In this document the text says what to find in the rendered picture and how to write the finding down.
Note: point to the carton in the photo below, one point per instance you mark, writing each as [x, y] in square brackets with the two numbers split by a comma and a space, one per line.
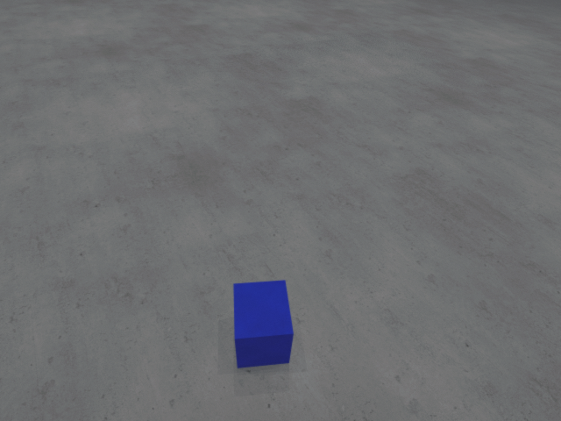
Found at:
[262, 323]

